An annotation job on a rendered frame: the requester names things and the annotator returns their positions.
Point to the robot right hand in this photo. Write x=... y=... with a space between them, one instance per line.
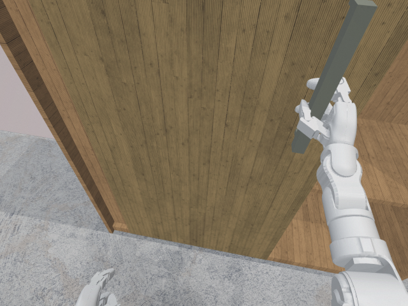
x=340 y=119

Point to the handle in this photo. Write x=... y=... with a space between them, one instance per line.
x=355 y=24

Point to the wardrobe door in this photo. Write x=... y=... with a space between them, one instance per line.
x=189 y=105
x=30 y=31

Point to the robot left hand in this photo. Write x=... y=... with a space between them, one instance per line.
x=91 y=294

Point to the robot right forearm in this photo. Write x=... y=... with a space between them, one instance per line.
x=355 y=242

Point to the robot right upper arm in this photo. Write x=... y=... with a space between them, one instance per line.
x=367 y=289

